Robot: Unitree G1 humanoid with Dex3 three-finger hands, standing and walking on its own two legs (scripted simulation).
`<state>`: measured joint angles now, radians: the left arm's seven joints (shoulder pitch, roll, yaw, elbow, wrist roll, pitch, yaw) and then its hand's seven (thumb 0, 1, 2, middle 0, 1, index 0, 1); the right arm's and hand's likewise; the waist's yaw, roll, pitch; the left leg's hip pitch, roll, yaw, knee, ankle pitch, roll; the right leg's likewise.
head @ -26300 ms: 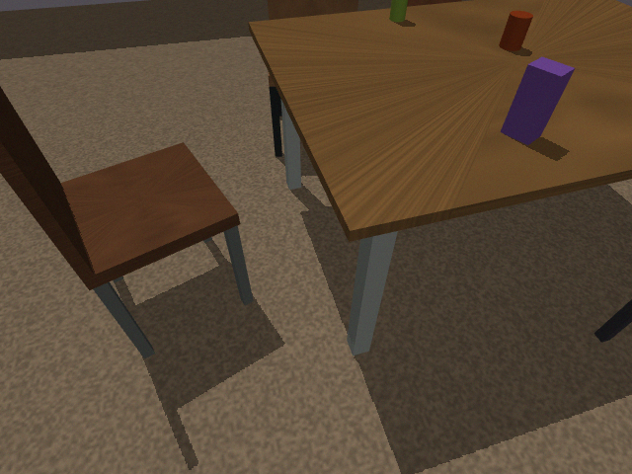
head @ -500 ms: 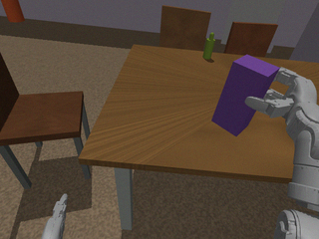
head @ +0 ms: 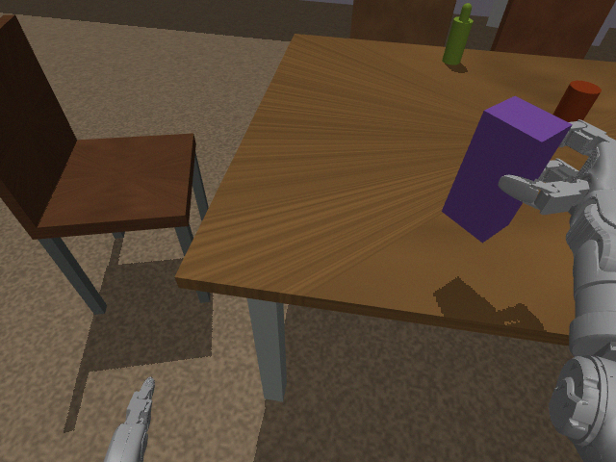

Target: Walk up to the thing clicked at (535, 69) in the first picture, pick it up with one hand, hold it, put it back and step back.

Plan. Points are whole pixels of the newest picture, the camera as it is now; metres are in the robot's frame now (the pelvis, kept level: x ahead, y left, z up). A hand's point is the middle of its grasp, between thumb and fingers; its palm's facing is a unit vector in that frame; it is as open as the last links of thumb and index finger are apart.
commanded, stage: crouch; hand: right
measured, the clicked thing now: (497, 174) +0.47 -0.20 +0.17
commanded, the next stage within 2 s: lower in 0.66 s
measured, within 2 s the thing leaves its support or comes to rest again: neither
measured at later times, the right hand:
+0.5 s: hand (537, 171) +0.48 -0.25 +0.17, palm faces +0.29 +0.96 +0.00, open 10.2 cm
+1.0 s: hand (531, 177) +0.51 -0.27 +0.14, palm faces +0.31 +0.95 +0.00, open 10.2 cm
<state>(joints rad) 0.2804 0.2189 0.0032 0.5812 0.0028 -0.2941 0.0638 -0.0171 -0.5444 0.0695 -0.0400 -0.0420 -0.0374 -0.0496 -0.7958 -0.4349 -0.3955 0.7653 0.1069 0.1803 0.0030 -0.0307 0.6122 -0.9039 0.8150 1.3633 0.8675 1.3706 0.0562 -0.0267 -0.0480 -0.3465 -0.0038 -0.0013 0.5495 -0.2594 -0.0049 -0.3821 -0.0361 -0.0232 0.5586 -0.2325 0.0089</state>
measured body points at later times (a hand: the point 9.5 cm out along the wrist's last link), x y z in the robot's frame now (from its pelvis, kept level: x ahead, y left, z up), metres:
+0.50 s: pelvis +0.03 -0.01 +0.00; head +0.05 -0.01 +0.45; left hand +0.18 +0.25 -0.07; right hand +0.46 -0.30 +0.17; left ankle +0.01 +0.12 -0.73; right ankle +0.03 -0.13 -0.73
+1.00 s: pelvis +0.02 -0.01 -0.01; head +0.08 -0.02 +0.44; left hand +0.15 +0.26 -0.07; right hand +0.48 -0.31 +0.14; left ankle +0.01 +0.12 -0.73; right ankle +0.03 -0.13 -0.73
